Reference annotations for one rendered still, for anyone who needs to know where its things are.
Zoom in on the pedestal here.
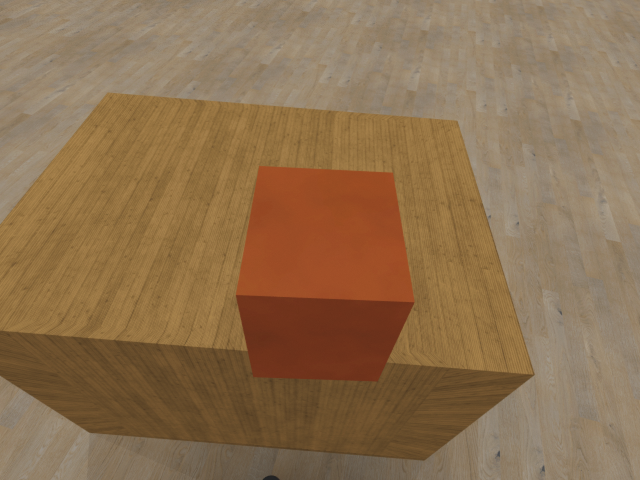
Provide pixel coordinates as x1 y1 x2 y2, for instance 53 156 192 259
0 93 535 461

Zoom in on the carton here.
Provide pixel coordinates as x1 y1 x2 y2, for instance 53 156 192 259
236 166 415 381

